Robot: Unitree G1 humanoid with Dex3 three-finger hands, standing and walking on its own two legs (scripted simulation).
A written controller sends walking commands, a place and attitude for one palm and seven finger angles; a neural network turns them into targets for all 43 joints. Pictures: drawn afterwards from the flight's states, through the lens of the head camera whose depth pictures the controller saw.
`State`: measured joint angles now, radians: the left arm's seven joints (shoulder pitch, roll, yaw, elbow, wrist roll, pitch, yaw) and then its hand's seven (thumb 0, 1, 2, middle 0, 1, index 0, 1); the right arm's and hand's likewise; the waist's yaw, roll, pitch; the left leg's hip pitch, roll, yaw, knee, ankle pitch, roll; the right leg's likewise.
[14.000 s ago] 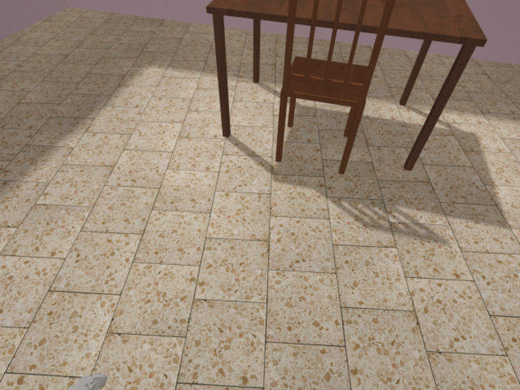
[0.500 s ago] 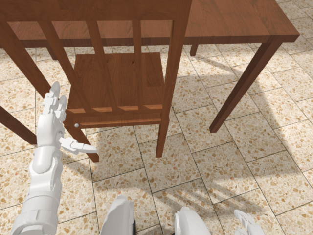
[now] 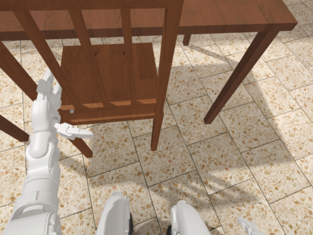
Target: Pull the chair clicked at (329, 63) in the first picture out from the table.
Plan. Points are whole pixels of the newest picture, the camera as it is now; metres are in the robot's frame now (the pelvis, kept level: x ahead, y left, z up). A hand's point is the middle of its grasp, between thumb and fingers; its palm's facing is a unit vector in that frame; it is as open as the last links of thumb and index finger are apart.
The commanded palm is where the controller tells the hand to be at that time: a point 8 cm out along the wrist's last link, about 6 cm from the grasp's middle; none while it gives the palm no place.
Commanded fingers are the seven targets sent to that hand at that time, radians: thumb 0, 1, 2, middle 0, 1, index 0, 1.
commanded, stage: push the fingers through the gap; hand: left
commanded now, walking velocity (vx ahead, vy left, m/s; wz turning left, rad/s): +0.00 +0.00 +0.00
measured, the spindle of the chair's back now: (94, 70) +0.51 +0.16 +0.06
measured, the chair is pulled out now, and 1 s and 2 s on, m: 0.00 0.00 0.00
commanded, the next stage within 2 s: hook a spindle and tug to test in 1.08 s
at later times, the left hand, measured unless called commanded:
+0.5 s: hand (71, 94) +0.46 +0.22 +0.03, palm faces +0.16 -0.99 -0.04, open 16.9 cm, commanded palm +0.43 +0.26 +0.03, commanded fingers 0.00 -0.50 0.30 -0.06 -0.08 -0.06 -0.08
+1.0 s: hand (70, 89) +0.47 +0.23 +0.03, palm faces +0.14 -0.99 -0.03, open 16.9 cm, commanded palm +0.45 +0.26 +0.03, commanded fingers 0.00 -0.50 0.30 -0.06 -0.08 -0.06 -0.08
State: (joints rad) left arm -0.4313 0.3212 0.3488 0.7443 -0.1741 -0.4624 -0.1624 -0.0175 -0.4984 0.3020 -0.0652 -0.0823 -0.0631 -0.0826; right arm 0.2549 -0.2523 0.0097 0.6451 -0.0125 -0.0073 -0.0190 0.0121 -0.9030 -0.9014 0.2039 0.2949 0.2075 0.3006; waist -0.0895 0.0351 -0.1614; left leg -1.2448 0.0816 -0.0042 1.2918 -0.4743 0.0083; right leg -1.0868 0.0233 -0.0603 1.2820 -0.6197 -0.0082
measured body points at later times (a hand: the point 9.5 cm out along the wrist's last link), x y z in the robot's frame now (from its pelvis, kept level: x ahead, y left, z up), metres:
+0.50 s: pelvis +0.00 +0.00 -0.01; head +0.13 +0.02 +0.42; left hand +0.44 +0.27 +0.03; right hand +0.06 -0.26 -0.12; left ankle +0.06 +0.12 -0.61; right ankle -0.01 -0.12 -0.61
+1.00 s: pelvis +0.00 +0.01 -0.01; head +0.15 +0.03 +0.42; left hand +0.46 +0.28 +0.03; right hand +0.03 -0.26 -0.12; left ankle +0.06 +0.12 -0.61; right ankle -0.01 -0.12 -0.61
